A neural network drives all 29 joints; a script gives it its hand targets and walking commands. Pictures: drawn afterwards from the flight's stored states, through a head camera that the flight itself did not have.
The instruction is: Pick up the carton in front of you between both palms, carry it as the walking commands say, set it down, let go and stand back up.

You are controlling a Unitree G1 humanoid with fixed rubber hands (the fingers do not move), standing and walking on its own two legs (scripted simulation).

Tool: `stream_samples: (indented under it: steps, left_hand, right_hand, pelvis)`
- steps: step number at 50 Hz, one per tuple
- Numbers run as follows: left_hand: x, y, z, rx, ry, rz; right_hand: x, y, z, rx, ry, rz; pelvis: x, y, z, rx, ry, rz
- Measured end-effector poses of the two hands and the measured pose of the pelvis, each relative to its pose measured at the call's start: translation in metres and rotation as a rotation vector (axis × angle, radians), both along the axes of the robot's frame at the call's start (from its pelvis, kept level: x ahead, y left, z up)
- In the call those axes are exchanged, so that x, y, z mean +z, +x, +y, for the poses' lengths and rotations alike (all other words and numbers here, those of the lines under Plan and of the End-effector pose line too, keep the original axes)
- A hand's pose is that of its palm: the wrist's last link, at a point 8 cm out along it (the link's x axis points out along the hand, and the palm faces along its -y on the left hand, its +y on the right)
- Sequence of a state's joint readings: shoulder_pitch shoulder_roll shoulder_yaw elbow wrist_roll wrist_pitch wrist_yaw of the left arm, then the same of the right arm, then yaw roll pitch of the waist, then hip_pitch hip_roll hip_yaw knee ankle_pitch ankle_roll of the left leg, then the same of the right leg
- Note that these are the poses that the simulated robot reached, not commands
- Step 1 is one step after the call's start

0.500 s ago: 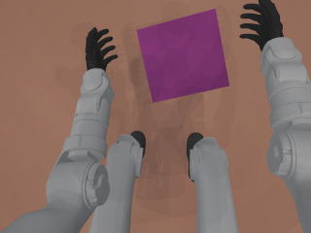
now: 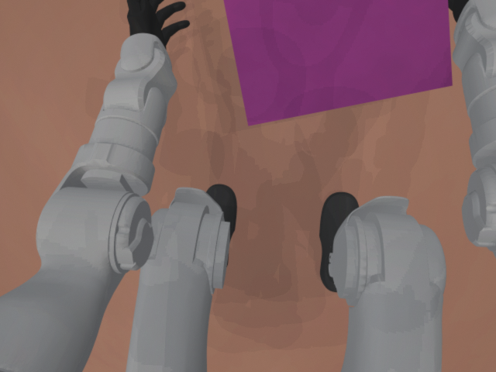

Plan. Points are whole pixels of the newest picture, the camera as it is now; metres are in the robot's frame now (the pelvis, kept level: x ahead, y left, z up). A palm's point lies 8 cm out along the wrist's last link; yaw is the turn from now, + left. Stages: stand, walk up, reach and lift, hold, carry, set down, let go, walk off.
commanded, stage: reach and lift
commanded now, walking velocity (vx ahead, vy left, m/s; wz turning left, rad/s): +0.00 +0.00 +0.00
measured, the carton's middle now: (321, 34) +0.52 -0.08 -0.26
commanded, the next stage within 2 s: none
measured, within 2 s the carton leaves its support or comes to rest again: leaves its support in 0.72 s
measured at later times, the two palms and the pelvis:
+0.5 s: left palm (184, 24) +0.52 +0.09 -0.17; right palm out of the picture +0.53 -0.22 -0.19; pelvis +0.00 +0.01 +0.00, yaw -1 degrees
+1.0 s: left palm (156, 22) +0.50 +0.08 -0.08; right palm out of the picture +0.49 -0.22 -0.10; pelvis +0.01 +0.01 +0.02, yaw -5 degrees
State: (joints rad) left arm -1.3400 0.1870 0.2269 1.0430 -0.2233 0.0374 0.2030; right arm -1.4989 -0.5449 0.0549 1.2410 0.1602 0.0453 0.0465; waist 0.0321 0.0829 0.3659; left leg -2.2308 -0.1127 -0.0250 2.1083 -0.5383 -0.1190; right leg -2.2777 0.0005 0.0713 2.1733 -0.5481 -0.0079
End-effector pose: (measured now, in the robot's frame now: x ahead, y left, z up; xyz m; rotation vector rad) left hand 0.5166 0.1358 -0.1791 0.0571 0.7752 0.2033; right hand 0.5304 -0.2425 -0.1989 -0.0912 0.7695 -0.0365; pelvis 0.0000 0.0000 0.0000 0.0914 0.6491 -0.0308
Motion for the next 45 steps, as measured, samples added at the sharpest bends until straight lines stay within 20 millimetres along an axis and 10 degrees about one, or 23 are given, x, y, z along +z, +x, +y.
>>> stream_samples:
  steps: [33,45]
  left_hand:
    - [0.010,0.013,-0.044,-0.015,-0.068,0.011]
    - [0.062,0.004,-0.051,0.061,-0.134,-0.133]
  right_hand:
    - [0.014,0.000,0.031,0.027,-0.003,0.051]
    - [0.051,-0.022,0.030,-0.015,-0.001,-0.010]
  pelvis:
    - [-0.006,0.008,0.006,-0.009,-0.015,0.029]
    - [-0.001,0.009,0.010,-0.035,-0.031,0.021]
